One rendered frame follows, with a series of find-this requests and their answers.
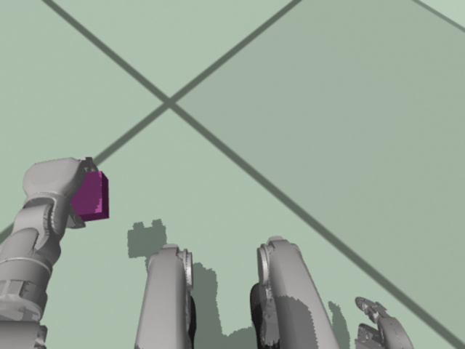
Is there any small box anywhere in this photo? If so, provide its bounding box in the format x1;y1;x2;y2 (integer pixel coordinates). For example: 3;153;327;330
69;171;109;222

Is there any right robot foot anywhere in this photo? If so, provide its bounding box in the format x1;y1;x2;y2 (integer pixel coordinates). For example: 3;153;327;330
250;283;280;349

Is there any left robot hand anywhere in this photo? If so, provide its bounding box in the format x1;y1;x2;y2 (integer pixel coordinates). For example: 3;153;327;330
23;157;99;229

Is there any right robot hand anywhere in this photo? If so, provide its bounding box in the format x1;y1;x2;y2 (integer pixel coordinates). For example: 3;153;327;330
355;297;414;349

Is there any left robot arm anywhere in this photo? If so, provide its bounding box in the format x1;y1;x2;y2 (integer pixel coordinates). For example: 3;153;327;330
0;193;70;349

